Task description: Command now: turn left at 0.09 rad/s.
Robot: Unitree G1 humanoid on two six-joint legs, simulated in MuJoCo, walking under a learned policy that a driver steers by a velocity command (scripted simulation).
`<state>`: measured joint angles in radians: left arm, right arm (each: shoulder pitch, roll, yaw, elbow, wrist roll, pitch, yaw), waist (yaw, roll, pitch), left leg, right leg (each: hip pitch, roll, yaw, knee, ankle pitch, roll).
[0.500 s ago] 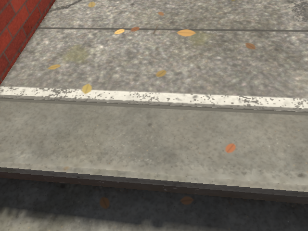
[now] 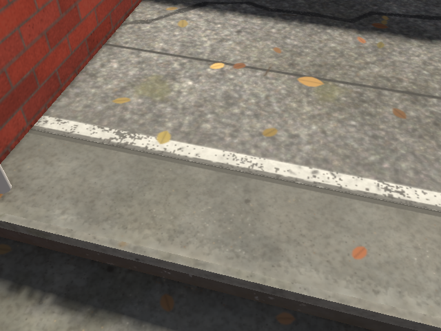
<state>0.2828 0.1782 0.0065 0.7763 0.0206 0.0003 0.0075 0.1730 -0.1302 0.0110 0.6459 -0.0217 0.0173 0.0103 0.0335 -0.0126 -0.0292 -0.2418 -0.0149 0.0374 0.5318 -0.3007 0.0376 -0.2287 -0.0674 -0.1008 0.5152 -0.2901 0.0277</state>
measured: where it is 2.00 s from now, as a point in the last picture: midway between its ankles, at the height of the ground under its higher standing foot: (279, 213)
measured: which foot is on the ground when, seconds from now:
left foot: down 0.00-0.62, up 0.64-0.96, down 0.98-1.00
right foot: down 0.00-0.34, up 0.36-0.62, down 0.64-1.00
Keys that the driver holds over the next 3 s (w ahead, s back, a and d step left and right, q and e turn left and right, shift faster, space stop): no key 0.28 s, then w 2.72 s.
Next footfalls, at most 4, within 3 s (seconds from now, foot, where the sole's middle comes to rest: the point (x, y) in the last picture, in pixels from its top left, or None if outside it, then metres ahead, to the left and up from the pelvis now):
0.64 right None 0.07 -0.15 -0.77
0.98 left None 0.39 0.03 -0.63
1.48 right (323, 250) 0.66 -0.23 -0.48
2.16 left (248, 150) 1.03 -0.03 -0.48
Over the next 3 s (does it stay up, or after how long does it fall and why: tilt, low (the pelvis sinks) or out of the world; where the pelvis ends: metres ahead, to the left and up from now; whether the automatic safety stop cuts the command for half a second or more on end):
stays up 1.31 -0.19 0.31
